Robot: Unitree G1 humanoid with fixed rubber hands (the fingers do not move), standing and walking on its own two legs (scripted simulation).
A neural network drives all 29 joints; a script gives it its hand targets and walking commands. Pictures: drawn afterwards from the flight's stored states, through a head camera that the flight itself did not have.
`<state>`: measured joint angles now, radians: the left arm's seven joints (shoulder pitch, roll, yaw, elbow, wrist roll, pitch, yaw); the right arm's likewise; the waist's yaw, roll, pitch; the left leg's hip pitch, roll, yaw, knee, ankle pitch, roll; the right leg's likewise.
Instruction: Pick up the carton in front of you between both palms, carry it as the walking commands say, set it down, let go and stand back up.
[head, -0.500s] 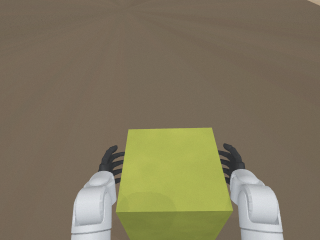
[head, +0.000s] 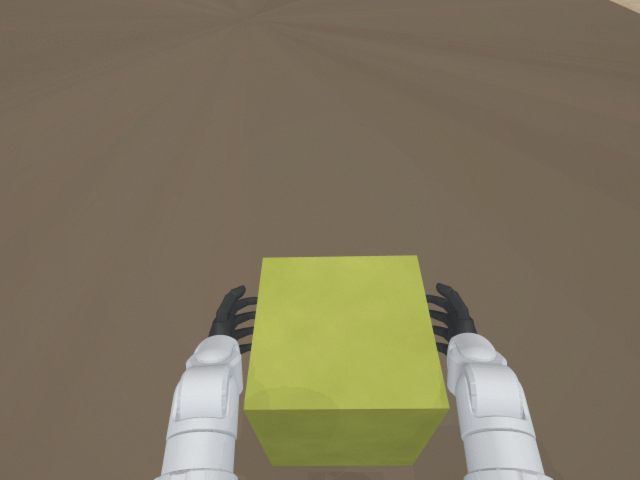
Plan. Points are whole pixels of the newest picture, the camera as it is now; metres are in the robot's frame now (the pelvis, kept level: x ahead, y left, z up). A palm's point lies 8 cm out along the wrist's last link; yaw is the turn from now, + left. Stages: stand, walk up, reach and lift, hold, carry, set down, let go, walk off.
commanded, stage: carry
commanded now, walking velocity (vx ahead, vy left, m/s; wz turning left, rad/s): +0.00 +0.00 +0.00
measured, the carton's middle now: (340, 366) +0.30 +0.00 -0.05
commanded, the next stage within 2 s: hold in 0.80 s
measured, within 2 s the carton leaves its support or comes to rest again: neither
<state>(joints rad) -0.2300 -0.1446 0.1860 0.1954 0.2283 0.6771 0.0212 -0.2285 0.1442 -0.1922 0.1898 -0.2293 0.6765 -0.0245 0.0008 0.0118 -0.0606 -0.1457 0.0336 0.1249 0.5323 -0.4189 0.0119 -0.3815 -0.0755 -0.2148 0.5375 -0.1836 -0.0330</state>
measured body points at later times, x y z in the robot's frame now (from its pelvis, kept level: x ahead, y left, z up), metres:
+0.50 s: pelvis -0.02 +0.01 +0.00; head -0.03 +0.01 +0.45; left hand +0.29 +0.16 +0.03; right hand +0.29 -0.14 +0.03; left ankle -0.09 +0.10 -0.73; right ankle +0.06 -0.11 -0.73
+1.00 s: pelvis -0.03 +0.01 +0.01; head -0.03 +0.00 +0.46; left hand +0.25 +0.19 +0.03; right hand +0.28 -0.11 +0.03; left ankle -0.09 +0.09 -0.73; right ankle +0.06 -0.13 -0.73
